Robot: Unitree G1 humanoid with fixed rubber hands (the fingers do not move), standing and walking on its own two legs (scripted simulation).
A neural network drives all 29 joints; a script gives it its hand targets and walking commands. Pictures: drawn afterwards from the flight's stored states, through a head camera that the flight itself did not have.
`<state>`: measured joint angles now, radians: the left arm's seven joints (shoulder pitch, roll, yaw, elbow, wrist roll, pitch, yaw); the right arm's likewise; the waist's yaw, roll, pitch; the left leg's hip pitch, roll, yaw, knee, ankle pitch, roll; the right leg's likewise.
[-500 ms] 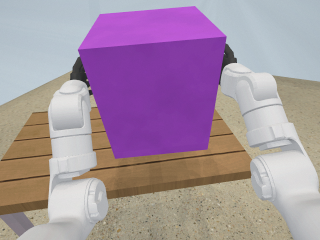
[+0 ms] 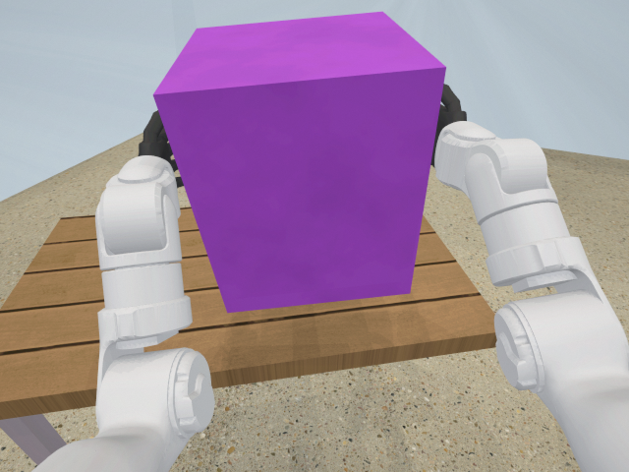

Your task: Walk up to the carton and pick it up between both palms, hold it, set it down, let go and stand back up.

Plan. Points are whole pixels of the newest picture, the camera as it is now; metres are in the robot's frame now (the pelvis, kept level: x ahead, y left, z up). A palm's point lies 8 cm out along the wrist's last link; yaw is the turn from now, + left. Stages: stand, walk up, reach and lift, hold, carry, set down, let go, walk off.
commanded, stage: hold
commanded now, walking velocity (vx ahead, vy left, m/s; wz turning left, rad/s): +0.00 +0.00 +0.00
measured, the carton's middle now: (304, 162) +0.41 +0.00 +0.27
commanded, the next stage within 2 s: none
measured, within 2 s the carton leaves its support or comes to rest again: neither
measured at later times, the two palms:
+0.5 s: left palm (157, 173) +0.36 +0.16 +0.29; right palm (446, 143) +0.36 -0.16 +0.30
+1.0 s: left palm (149, 171) +0.35 +0.17 +0.29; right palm (439, 140) +0.37 -0.16 +0.31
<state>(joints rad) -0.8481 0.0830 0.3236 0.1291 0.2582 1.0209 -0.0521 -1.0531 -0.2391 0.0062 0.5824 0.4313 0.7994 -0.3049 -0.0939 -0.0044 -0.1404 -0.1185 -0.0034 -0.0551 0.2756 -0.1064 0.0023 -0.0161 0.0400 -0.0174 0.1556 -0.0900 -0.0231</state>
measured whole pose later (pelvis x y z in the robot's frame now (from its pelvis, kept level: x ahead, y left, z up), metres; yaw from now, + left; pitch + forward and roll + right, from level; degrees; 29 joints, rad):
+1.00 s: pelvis +0.00 +0.00 +0.00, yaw +0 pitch -2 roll -1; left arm -0.84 0.10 0.31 0.11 0.23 1.04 -0.04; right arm -1.04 -0.23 0.01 0.56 0.43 0.81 -0.31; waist -0.08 -0.01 -0.16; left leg -0.14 0.00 -0.06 0.29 -0.11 0.00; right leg -0.04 0.04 -0.02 0.17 -0.10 -0.02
